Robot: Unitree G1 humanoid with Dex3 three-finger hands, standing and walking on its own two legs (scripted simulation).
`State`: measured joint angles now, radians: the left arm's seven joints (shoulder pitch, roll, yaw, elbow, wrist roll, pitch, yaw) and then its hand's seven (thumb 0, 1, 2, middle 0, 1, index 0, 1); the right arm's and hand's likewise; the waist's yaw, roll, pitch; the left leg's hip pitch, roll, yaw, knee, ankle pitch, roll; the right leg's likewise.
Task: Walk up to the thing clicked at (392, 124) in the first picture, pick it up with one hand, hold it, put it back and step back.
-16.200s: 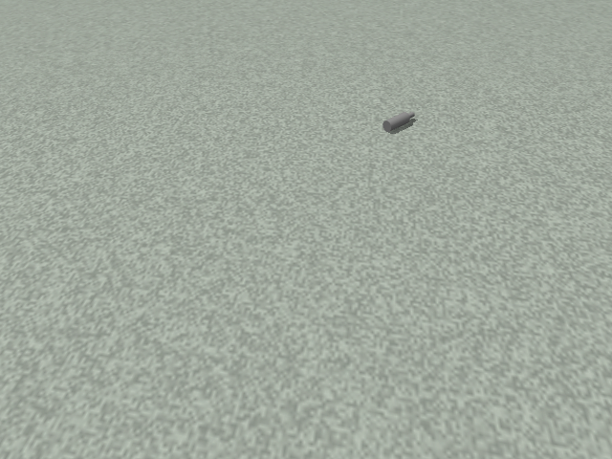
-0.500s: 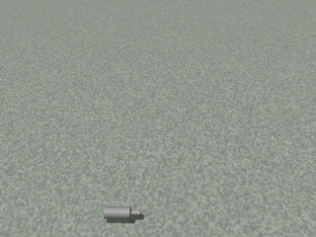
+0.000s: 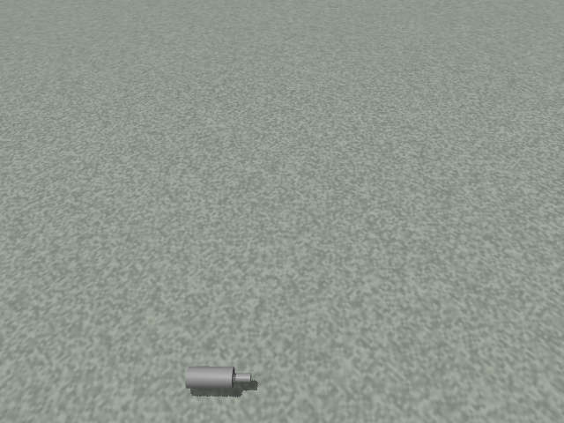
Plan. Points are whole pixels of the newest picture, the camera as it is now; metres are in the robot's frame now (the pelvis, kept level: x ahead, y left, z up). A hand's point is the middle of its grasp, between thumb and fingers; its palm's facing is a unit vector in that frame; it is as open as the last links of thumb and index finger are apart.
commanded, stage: stand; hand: left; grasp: from above
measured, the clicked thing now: (219, 377) +0.41 +0.22 -0.75
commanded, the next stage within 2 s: rise first in 0.46 s
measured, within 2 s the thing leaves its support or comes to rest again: neither
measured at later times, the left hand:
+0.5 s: hand out of the picture +0.08 +0.25 -0.15, palm faces -0.03 -0.93 -0.35, open 7.4 cm
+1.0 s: hand out of the picture +0.13 +0.26 -0.19, palm faces -0.10 -0.91 -0.41, open 12.1 cm
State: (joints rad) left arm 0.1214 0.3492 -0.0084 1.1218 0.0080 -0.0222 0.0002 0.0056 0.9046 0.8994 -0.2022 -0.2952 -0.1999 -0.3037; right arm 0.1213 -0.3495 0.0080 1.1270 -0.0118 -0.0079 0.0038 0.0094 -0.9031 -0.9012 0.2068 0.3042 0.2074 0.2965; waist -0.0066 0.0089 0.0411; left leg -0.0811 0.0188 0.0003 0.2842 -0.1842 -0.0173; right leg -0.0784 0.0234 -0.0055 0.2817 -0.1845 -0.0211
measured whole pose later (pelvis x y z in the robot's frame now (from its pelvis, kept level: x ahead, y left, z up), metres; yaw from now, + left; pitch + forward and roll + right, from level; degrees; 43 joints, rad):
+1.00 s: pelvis -0.01 +0.01 -0.05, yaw +1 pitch +12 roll -1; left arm 0.07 0.31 0.12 0.83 0.18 0.10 0.00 0.00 -0.13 0.91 -0.14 -0.97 -0.15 -0.96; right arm 0.25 -0.25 -0.03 0.67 0.03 -0.04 -0.01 0.01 -0.93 -0.91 0.21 0.30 0.21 0.30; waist -0.03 0.01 -0.07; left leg -0.63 0.01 -0.01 0.83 -0.41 0.00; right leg -0.61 0.01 -0.02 0.81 -0.40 -0.01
